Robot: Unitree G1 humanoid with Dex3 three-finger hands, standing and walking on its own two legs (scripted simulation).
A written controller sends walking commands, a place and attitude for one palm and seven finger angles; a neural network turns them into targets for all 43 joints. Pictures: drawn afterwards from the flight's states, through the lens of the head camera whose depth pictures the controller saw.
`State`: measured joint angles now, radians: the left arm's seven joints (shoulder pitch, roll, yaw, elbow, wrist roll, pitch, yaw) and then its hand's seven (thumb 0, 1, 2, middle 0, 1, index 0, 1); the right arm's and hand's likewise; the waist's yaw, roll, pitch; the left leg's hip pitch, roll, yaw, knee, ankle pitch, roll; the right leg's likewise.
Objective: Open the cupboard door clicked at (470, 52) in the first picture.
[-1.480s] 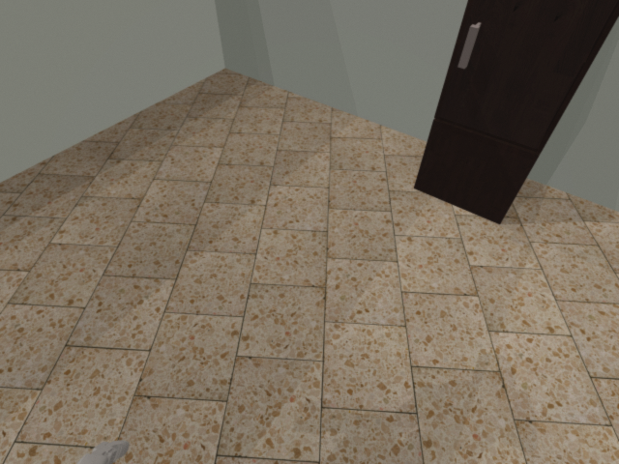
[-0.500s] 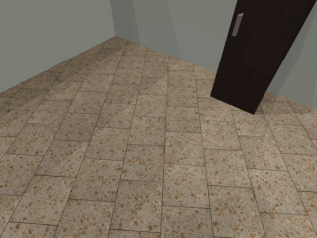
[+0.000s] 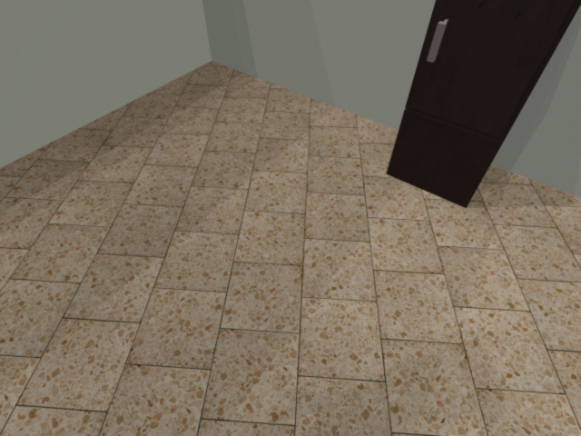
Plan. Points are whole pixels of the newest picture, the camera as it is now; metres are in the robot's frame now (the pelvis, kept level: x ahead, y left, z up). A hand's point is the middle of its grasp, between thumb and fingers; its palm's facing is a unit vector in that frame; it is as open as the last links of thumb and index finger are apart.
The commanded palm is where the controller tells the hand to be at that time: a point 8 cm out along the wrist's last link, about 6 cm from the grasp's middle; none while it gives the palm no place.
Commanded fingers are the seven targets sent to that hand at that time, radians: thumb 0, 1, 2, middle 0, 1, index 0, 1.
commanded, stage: look at it before walking up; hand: left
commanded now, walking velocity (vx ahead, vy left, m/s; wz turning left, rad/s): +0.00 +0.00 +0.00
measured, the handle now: (438, 40) +1.44 -0.47 -0.05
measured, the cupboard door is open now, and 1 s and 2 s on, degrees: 0 0 0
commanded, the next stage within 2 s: walk to a spot facing it in 0.06 s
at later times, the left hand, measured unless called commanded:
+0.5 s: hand out of the picture +0.06 +0.20 -0.19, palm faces -0.05 -0.98 -0.17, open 7.4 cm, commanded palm none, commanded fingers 0.00 0.90 0.90 -0.20 -0.30 -0.20 -0.30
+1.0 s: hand (246, 315) +0.37 +0.11 -0.19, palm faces -0.25 -0.95 -0.20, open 7.3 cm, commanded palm none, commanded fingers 0.00 0.90 0.90 -0.20 -0.30 -0.20 -0.30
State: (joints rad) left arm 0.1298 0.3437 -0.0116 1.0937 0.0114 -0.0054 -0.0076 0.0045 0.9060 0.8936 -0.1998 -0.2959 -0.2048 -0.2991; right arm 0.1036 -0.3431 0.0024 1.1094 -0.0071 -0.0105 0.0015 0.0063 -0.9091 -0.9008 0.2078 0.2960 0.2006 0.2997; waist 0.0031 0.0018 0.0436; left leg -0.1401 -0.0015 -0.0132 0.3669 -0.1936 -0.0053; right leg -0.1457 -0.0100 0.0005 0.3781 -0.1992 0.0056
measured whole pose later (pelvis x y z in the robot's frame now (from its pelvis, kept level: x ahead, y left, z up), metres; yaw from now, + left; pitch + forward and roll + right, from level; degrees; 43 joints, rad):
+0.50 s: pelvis +0.07 +0.01 -0.02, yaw -5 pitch +0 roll -1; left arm 0.35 0.22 0.02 1.09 0.02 0.01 -0.03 0.00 0.91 0.89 -0.20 -0.30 -0.20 -0.30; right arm 0.29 -0.23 -0.01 1.10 -0.02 -0.02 0.00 0.01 -0.91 -0.90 0.21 0.30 0.20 0.30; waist 0.01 -0.01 -0.01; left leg -0.18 0.04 0.06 0.61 -0.44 0.00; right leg -0.20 0.04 0.07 0.57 -0.39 0.00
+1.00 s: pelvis +0.26 -0.05 -0.02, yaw -14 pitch -3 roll -1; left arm 0.20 0.20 0.04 1.03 0.02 -0.04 0.00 0.00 0.91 0.89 -0.19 -0.29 -0.20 -0.30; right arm 0.30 -0.16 -0.05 1.09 -0.02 -0.03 -0.01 0.01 -0.91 -0.90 0.20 0.30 0.20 0.30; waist -0.03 0.00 0.07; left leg -0.46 0.14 0.07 1.23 -0.37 -0.01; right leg -0.28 0.02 -0.13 0.56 -0.24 -0.07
